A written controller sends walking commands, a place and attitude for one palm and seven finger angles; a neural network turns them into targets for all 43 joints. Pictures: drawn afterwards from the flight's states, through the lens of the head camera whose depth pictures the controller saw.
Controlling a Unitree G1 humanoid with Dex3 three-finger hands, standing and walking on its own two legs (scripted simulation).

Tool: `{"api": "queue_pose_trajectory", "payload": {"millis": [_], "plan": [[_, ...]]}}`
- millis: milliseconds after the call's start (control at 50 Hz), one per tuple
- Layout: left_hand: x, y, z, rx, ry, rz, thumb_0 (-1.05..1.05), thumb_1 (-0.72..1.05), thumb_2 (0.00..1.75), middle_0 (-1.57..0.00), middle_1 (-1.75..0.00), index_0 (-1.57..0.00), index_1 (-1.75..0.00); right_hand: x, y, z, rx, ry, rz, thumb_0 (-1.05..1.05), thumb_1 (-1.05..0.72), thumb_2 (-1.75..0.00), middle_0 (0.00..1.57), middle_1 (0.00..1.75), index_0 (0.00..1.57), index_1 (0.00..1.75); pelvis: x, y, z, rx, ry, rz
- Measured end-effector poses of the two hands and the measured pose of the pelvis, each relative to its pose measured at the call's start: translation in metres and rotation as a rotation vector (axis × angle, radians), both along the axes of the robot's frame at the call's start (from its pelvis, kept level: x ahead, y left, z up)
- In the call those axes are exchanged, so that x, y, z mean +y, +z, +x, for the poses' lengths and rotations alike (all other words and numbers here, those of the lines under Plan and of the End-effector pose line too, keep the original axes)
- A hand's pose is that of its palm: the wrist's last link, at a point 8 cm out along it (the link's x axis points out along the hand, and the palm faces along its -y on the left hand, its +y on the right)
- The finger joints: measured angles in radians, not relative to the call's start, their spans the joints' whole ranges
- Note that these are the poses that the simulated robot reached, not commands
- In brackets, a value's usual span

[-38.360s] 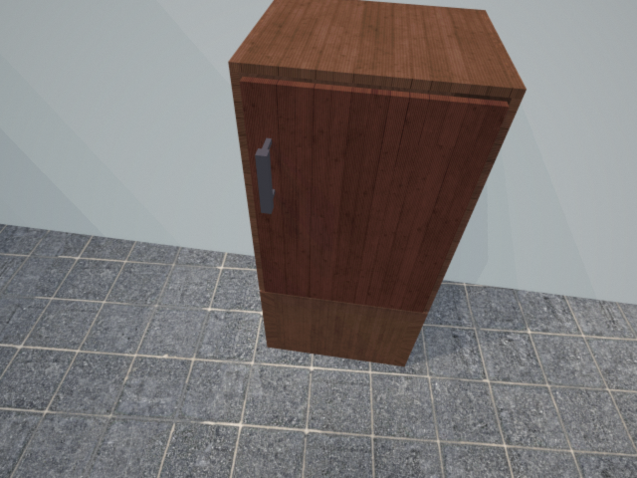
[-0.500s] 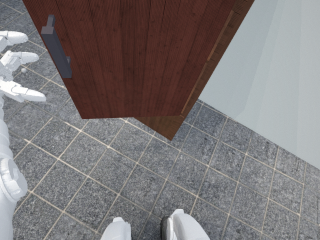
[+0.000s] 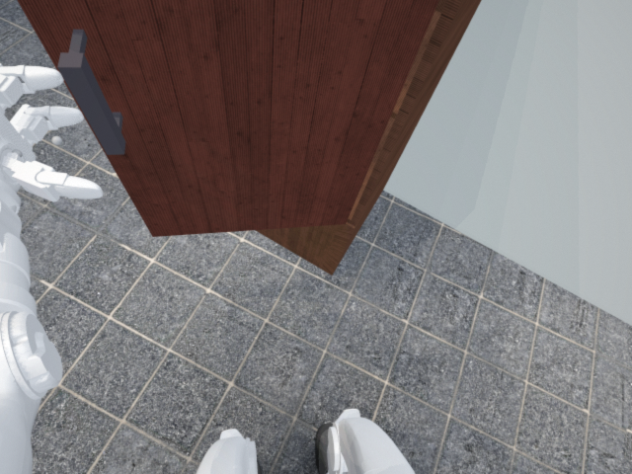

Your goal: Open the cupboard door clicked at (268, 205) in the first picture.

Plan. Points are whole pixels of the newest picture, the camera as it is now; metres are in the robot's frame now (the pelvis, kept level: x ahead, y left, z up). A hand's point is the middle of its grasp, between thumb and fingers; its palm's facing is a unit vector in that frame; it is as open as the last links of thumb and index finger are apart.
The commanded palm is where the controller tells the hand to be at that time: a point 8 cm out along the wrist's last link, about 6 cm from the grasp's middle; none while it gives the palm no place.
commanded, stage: slide the fingers in behind the handle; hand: left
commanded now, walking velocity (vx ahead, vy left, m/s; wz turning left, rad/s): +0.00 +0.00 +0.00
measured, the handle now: (98, 97) +0.55 +0.23 +0.08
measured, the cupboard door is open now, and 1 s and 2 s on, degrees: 38 38 38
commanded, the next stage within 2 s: close the thumb around the handle in 1.18 s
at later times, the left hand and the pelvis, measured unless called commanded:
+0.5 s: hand (89, 137) +0.50 +0.23 +0.08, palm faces +0.04 -1.00 +0.00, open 14.0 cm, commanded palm +0.47 +0.27 +0.07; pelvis +0.01 +0.00 +0.00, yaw +0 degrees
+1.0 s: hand (109, 140) +0.49 +0.21 +0.08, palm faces +0.06 -1.00 -0.01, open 14.0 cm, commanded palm +0.47 +0.25 +0.07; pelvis +0.00 -0.01 +0.00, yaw +1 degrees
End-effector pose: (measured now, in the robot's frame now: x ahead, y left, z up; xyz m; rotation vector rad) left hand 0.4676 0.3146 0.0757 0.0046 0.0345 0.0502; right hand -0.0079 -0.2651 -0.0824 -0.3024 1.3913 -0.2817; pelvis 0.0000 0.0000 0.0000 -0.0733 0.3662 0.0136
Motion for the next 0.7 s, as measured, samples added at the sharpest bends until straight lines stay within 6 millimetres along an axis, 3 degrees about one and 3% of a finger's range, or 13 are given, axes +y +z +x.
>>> {"api": "queue_pose_trajectory", "payload": {"millis": [360, 700], "plan": [[-0.021, -0.003, 0.005, -0.004, 0.0, -0.007, -0.01, -0.5, 0.3, -0.3, -1.2, -0.3, -1.2, 0.0, -0.005, 0.022, -0.043, 0.018, 0.022, 0.0, -0.9, -0.9, 0.21, 0.3, 0.2, 0.3, -0.002, 0.001, 0.005, -0.001, 0.0, 0.005], [-0.051, 0.0, 0.004, -0.014, 0.001, -0.006, -0.01, -0.5, 0.3, -0.3, -1.2, -0.3, -1.2, 0.002, -0.009, 0.025, -0.061, 0.011, 0.059, 0.0, -0.9, -0.9, 0.21, 0.3, 0.2, 0.3, -0.005, 0.003, 0.007, -0.016, -0.001, 0.014]]}}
